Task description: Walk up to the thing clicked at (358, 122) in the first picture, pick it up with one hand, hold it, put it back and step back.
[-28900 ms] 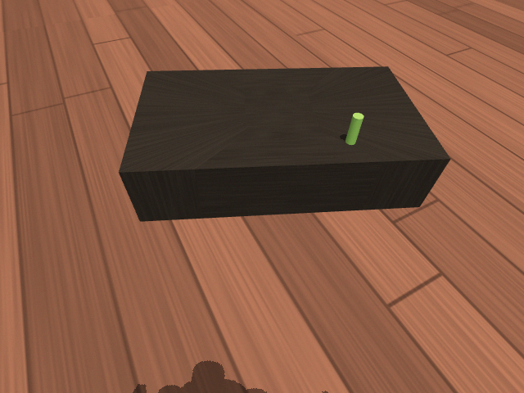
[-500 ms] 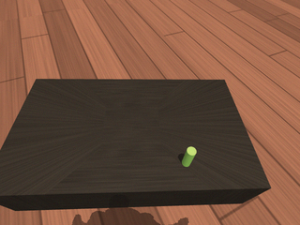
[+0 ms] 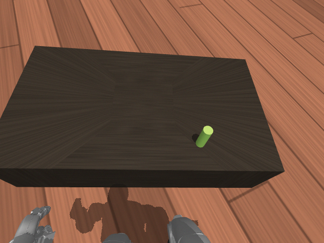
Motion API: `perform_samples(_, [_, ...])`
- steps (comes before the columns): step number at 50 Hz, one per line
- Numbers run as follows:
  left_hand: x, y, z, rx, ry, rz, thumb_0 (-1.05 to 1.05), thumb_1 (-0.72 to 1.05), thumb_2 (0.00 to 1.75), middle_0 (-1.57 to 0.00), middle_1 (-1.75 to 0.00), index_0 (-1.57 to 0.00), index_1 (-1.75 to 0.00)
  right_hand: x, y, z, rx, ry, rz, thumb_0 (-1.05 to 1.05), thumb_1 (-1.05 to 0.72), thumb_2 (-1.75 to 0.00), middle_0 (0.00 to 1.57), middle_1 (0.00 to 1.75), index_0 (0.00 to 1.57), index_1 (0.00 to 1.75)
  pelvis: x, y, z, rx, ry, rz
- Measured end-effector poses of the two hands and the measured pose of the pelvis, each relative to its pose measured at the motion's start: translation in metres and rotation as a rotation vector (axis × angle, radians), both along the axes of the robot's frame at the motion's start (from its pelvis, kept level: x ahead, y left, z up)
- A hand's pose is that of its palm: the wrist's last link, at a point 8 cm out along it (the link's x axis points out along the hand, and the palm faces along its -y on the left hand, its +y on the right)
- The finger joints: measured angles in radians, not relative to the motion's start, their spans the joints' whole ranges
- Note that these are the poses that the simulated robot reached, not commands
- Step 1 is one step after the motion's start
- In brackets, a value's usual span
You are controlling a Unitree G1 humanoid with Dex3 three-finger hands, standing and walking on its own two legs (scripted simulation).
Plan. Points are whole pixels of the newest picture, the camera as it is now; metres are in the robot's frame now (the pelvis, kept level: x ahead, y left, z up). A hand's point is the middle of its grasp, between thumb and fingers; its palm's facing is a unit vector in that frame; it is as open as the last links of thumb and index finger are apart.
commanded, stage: step back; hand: right
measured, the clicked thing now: (203, 137) +0.56 -0.23 -0.36
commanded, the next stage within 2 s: none
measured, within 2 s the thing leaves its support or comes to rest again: neither
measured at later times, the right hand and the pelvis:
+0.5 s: hand out of the picture -0.02 -0.27 -0.15, palm faces +0.01 +0.92 -0.39, open 7.3 cm; pelvis -0.10 +0.00 +0.00, yaw -3 degrees
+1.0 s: hand out of the picture -0.16 -0.29 -0.14, palm faces +0.06 +0.90 -0.43, open 7.4 cm; pelvis -0.26 -0.01 -0.01, yaw -8 degrees
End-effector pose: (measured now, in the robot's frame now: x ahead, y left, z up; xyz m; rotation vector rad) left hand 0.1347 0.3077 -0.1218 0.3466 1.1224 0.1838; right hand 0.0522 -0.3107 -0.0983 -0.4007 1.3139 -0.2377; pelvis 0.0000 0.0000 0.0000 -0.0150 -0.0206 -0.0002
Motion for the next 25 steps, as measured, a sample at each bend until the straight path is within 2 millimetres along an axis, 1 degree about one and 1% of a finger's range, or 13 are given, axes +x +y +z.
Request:
perform_samples(3, [-0.014, -0.002, 0.002, -0.012, 0.019, -0.005, 0.01, 0.91, 0.89, -0.20, -0.30, -0.20, -0.30, -0.011, 0.003, 0.006, -0.006, -0.014, -0.017, 0.01, -0.91, -0.90, 0.21, 0.30, 0.21, 0.30, -0.009, 0.001, 0.006, -0.007, 0.008, -0.019])
perform_samples(7, [-0.036, -0.005, 0.004, -0.008, 0.053, -0.032, 0.01, 0.91, 0.89, -0.20, -0.30, -0.20, -0.30, -0.017, 0.001, 0.006, -0.009, -0.070, -0.030, 0.01, -0.90, -0.90, 0.21, 0.30, 0.21, 0.30, -0.023, 0.002, 0.006, -0.009, 0.007, -0.047])
perform_samples(10, [-0.050, -0.009, 0.005, 0.003, 0.064, -0.051, 0.01, 0.91, 0.89, -0.20, -0.30, -0.20, -0.30, -0.021, -0.004, 0.000, -0.001, -0.113, -0.032, 0.01, -0.90, -0.90, 0.21, 0.30, 0.21, 0.30, -0.036, -0.001, 0.002, -0.001, 0.003, -0.070])
perform_samples(13, [-0.063, -0.014, 0.004, 0.027, 0.056, -0.064, 0.01, 0.91, 0.89, -0.20, -0.30, -0.20, -0.30, -0.025, -0.014, -0.012, 0.016, -0.150, -0.040, 0.01, -0.90, -0.90, 0.21, 0.30, 0.21, 0.30, -0.048, -0.007, -0.007, 0.001, -0.007, -0.091])
perform_samples(16, [-0.078, -0.021, 0.012, 0.030, 0.049, -0.073, 0.01, 0.91, 0.89, -0.20, -0.30, -0.20, -0.30, -0.033, -0.016, -0.017, 0.036, -0.162, -0.061, 0.01, -0.91, -0.90, 0.21, 0.30, 0.21, 0.30, -0.061, -0.010, -0.006, -0.006, -0.018, -0.082])
perform_samples(21, [-0.094, -0.020, 0.028, 0.037, 0.002, -0.060, 0.01, 0.91, 0.89, -0.20, -0.30, -0.21, -0.30, -0.052, -0.011, -0.014, 0.051, -0.159, -0.042, 0.01, -0.91, -0.90, 0.20, 0.30, 0.21, 0.30, -0.082, -0.007, 0.003, 0.031, -0.006, -0.080])
perform_samples(25, [-0.102, -0.012, 0.032, 0.045, -0.055, -0.062, 0.01, 0.90, 0.89, -0.20, -0.30, -0.21, -0.30, -0.075, -0.006, -0.014, 0.035, -0.133, -0.009, 0.01, -0.91, -0.90, 0.20, 0.30, 0.21, 0.30, -0.102, 0.000, 0.001, 0.025, 0.003, -0.055])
